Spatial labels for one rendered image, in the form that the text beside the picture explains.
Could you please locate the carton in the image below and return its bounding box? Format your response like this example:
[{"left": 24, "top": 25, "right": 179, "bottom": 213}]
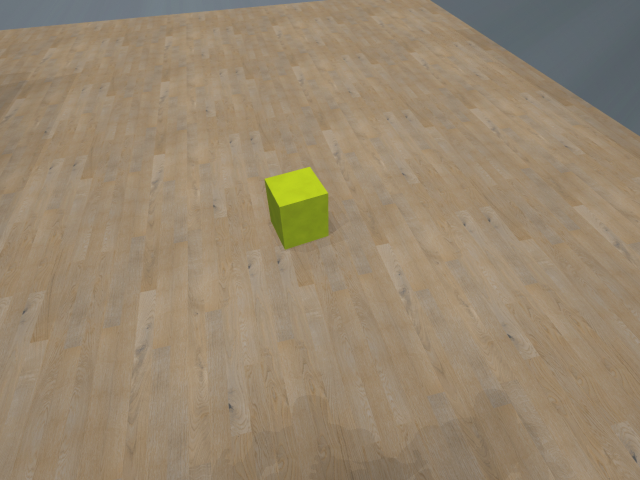
[{"left": 264, "top": 167, "right": 328, "bottom": 250}]

